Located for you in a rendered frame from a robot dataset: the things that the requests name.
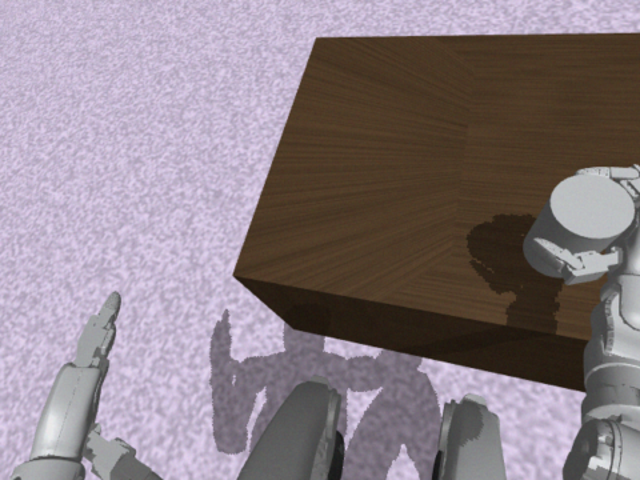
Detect left robot foot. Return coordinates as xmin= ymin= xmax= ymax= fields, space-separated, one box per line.
xmin=328 ymin=431 xmax=345 ymax=480

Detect can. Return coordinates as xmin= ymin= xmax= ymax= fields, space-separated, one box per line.
xmin=523 ymin=174 xmax=635 ymax=278

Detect right robot arm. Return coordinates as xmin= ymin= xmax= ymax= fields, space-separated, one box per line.
xmin=563 ymin=274 xmax=640 ymax=480

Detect right robot hand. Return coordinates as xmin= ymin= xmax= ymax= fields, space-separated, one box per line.
xmin=530 ymin=164 xmax=640 ymax=285

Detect left robot hand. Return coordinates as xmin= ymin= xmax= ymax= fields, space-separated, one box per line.
xmin=29 ymin=292 xmax=163 ymax=480

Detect left robot arm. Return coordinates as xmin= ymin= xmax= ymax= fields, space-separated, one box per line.
xmin=10 ymin=456 xmax=86 ymax=480

